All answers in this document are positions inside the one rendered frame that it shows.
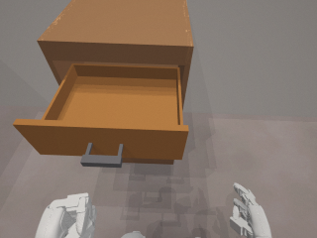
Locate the handle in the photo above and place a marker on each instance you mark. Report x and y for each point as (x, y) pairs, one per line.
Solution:
(102, 161)

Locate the drawer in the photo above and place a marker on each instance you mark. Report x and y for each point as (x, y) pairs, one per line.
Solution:
(107, 105)

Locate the robot left hand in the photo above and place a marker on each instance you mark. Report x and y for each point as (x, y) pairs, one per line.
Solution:
(74, 214)

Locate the cabinet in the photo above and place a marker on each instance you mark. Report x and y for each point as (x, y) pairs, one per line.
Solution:
(121, 32)

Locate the robot right hand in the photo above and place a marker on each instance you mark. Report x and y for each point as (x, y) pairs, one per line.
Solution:
(253, 222)

